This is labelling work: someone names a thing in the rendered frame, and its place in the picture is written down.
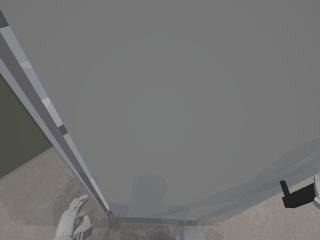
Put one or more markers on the left robot hand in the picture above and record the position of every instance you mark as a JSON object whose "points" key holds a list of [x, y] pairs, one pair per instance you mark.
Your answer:
{"points": [[70, 220]]}

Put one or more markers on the fridge door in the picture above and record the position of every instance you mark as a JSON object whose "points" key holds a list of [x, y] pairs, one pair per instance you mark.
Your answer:
{"points": [[181, 109]]}

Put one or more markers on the handle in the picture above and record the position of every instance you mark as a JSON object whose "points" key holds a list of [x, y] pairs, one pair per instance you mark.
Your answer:
{"points": [[298, 198]]}

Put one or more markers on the robot right thigh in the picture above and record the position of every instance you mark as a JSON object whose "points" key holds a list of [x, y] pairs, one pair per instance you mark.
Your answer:
{"points": [[190, 234]]}

